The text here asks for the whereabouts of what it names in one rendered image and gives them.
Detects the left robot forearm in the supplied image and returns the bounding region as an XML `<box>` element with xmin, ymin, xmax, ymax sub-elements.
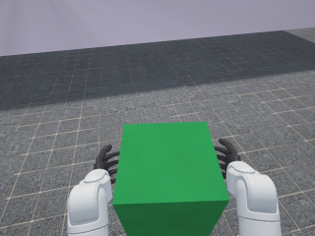
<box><xmin>67</xmin><ymin>168</ymin><xmax>113</xmax><ymax>236</ymax></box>

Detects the right robot forearm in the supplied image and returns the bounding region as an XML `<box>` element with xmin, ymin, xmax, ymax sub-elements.
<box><xmin>225</xmin><ymin>160</ymin><xmax>282</xmax><ymax>236</ymax></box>

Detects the robot left hand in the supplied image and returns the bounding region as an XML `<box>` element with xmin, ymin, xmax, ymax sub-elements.
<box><xmin>94</xmin><ymin>145</ymin><xmax>120</xmax><ymax>184</ymax></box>

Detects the robot right hand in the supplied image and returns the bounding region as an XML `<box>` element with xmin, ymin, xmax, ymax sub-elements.
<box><xmin>214</xmin><ymin>138</ymin><xmax>241</xmax><ymax>180</ymax></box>

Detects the carton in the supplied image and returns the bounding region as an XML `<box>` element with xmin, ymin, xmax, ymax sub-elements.
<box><xmin>112</xmin><ymin>121</ymin><xmax>230</xmax><ymax>236</ymax></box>

